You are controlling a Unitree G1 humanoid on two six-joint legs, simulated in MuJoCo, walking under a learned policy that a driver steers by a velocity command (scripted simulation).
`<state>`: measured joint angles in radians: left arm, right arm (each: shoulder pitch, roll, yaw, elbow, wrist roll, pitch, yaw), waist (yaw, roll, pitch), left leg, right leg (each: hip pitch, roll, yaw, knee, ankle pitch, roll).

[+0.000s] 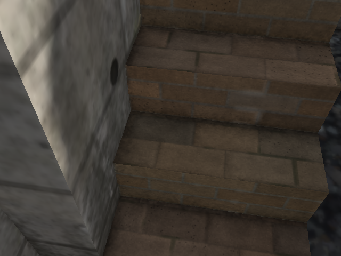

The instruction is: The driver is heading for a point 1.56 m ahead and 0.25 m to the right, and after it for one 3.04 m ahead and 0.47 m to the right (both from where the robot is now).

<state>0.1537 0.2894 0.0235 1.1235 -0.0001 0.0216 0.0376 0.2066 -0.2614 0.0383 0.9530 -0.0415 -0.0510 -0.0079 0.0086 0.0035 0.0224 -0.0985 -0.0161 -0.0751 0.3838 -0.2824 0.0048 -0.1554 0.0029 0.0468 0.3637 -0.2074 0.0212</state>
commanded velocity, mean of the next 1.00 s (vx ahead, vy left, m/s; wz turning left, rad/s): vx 0.21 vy -0.02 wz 0.00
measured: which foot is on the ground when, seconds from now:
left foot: down 0.00-1.00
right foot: down 0.00-1.00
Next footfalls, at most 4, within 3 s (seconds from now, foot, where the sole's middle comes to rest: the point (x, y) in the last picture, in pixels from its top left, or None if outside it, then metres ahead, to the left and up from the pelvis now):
none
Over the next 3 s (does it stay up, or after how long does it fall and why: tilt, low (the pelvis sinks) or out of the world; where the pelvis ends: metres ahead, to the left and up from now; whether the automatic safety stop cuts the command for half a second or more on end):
stays up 0.00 -0.02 0.00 its command is cut before an obstacle after 0.7 s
